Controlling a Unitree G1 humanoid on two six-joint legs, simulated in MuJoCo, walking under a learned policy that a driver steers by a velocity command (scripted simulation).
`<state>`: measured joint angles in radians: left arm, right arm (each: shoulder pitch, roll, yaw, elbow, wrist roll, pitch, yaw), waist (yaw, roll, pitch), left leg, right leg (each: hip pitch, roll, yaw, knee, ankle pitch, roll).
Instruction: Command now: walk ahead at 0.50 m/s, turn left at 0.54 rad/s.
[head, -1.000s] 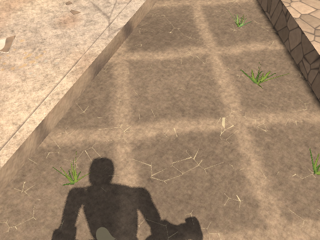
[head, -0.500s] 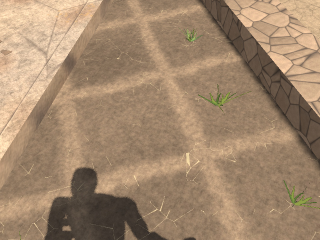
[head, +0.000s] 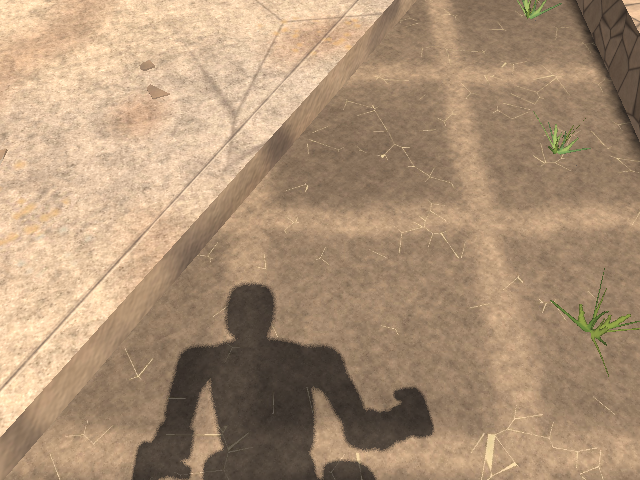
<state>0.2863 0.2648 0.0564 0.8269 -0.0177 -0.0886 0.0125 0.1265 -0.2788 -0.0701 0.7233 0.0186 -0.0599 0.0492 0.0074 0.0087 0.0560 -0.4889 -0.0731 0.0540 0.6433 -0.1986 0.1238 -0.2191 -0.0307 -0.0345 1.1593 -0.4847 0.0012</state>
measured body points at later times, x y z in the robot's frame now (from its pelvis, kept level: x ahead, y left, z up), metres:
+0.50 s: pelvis +0.30 -0.04 +0.01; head +0.32 -0.03 +0.46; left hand +0.41 +0.25 -0.07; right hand +0.42 -0.29 -0.11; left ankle +0.12 +0.06 -0.63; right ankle +0.39 -0.12 -0.72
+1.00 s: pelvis +0.54 +0.06 +0.01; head +0.57 +0.08 +0.46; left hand +0.47 +0.33 -0.13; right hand +0.79 -0.12 -0.06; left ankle +0.59 +0.17 -0.72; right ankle +0.42 -0.10 -0.65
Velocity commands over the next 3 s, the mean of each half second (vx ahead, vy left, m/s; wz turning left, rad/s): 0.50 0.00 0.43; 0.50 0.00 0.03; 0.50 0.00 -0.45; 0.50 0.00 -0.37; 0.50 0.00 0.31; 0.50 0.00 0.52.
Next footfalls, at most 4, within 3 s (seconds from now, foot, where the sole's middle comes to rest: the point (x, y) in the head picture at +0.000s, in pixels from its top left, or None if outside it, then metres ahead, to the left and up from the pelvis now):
0.40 right None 0.43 -0.11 -0.75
0.92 left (253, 384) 0.63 0.18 -0.75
1.46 right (342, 273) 0.92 -0.01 -0.75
2.02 left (300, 171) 1.26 0.10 -0.75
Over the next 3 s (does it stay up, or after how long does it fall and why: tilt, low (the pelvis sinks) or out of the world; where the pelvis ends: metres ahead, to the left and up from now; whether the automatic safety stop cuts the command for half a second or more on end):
stays up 1.55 -0.01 0.02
